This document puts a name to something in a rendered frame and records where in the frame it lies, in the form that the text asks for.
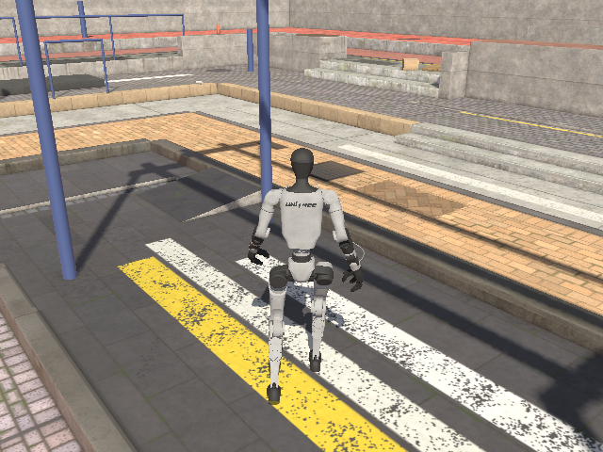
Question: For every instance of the left robot upper arm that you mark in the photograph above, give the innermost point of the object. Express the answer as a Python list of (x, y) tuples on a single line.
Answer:
[(266, 212)]

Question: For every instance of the right robot upper arm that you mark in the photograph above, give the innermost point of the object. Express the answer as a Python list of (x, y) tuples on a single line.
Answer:
[(336, 214)]

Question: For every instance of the robot torso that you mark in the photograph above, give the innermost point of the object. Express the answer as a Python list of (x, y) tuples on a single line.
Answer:
[(301, 217)]

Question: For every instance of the robot left forearm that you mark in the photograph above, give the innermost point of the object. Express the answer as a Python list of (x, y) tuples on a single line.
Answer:
[(256, 242)]

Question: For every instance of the left robot shin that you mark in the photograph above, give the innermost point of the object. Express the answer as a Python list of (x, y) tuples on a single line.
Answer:
[(275, 355)]

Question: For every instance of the robot right hand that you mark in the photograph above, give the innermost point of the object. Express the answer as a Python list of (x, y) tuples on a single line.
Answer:
[(358, 276)]

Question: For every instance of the robot right forearm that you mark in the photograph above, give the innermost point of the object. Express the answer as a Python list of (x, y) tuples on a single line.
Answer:
[(349, 252)]

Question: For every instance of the robot left hand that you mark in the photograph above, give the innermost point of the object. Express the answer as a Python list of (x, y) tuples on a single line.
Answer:
[(251, 256)]

